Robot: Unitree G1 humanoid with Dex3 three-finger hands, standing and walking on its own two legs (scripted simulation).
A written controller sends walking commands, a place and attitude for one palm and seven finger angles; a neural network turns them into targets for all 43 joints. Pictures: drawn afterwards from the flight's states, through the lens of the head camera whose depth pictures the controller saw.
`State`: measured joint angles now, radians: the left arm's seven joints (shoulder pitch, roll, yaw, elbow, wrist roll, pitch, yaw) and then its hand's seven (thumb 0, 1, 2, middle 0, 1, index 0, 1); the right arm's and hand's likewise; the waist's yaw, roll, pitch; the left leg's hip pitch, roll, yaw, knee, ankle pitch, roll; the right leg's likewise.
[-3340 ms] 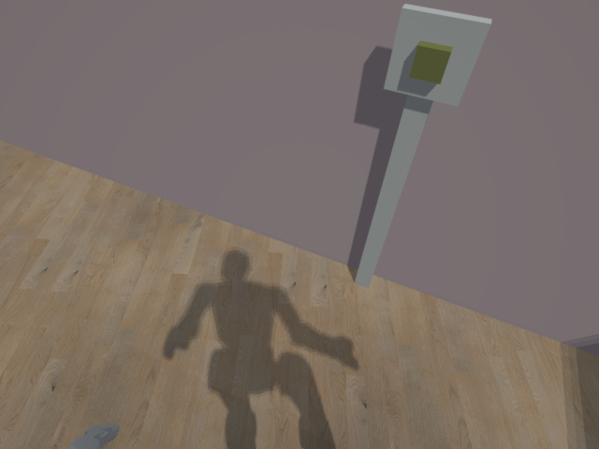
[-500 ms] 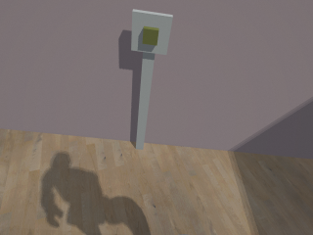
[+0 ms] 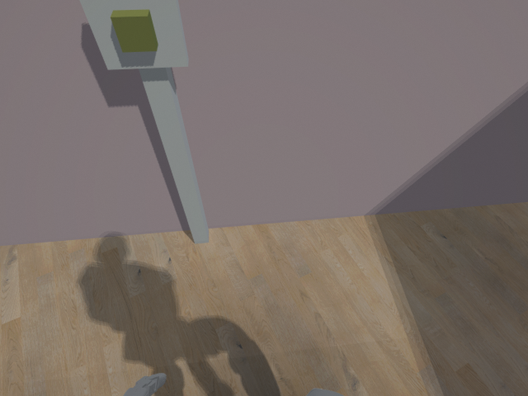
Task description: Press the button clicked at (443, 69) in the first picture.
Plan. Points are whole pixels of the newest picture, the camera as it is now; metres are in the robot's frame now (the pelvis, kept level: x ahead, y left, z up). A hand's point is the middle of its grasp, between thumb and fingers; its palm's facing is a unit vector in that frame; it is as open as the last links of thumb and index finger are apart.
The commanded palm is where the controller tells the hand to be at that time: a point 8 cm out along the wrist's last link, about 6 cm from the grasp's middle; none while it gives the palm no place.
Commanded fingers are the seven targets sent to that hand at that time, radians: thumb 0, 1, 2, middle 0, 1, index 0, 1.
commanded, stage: take the last steps up to it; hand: left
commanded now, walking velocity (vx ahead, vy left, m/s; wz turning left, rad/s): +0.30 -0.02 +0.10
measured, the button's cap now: (135, 30) +0.73 +0.24 +0.17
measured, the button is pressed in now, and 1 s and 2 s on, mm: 0 0 0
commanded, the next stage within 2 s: come to a stop and stand still in 0.38 s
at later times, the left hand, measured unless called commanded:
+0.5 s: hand out of the picture +0.11 +0.18 -0.18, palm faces +0.12 -0.99 -0.10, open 7.4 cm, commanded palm none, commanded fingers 0.00 0.90 0.90 -0.20 -0.30 -0.20 -0.30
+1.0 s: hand (173, 318) +0.28 +0.17 -0.16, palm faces +0.02 -0.97 -0.25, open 7.4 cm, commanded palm none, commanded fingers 0.00 0.90 0.90 -0.20 -0.30 -0.20 -0.30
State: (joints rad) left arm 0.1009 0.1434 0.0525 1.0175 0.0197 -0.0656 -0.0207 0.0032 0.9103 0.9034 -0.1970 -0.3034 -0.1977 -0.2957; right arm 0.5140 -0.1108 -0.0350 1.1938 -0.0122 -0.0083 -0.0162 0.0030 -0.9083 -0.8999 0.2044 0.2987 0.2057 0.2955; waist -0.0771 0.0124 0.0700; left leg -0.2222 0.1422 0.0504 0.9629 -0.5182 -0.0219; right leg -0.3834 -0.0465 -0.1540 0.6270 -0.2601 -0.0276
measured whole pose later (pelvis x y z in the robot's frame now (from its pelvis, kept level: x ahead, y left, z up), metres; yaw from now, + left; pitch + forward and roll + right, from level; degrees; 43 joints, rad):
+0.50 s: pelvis +0.19 +0.03 +0.01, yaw +1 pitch -2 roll -2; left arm 0.40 0.14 0.03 1.17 0.02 -0.02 0.01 0.01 0.91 0.90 -0.20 -0.30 -0.20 -0.30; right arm 0.13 -0.13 -0.02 1.00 -0.02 -0.06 -0.01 0.00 -0.91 -0.90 0.20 0.30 0.20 0.29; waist 0.04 -0.04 0.06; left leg -0.34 0.05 0.19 0.62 -0.25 0.09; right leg -0.28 -0.05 -0.09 1.12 -0.49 0.01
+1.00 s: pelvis +0.21 -0.01 +0.01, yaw +0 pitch -1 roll +1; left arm 0.19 0.15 0.05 1.01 0.03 0.01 0.04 0.00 0.91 0.90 -0.20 -0.30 -0.20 -0.30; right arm 0.25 -0.15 -0.06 1.08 -0.01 0.03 -0.03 0.00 -0.92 -0.90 0.20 0.30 0.21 0.30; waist -0.02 0.03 0.06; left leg -0.34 0.07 0.19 0.61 -0.30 0.02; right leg -0.24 -0.06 -0.05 0.57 -0.33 0.02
